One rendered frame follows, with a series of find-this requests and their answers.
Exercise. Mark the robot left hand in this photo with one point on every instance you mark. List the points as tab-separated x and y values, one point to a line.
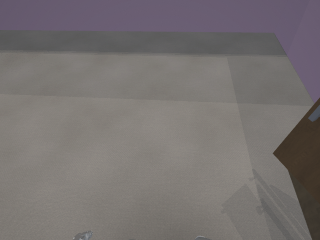
83	236

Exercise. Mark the handle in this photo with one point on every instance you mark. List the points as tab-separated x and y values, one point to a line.
315	115

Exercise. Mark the cupboard door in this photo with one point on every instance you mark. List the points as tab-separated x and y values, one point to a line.
300	153

